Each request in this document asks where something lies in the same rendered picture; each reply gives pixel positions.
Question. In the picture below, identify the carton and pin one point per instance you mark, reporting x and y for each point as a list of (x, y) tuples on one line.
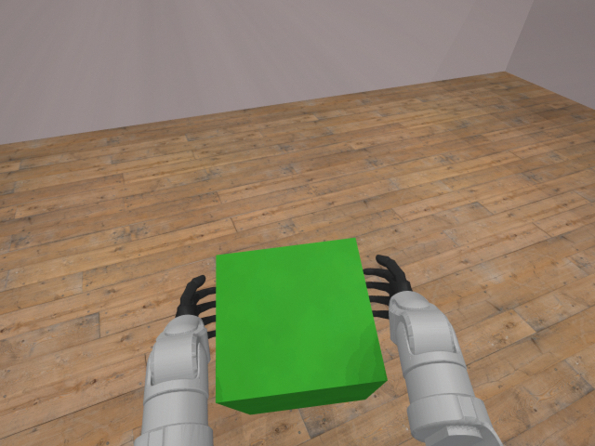
[(294, 328)]

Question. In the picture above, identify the left robot forearm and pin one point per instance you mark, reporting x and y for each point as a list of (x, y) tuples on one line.
[(175, 411)]

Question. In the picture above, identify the right robot hand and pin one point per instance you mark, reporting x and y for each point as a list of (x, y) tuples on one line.
[(397, 283)]

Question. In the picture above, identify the left robot hand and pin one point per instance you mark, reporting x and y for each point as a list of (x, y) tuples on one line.
[(190, 297)]

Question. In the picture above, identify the right robot forearm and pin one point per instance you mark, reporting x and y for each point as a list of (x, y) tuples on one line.
[(443, 409)]

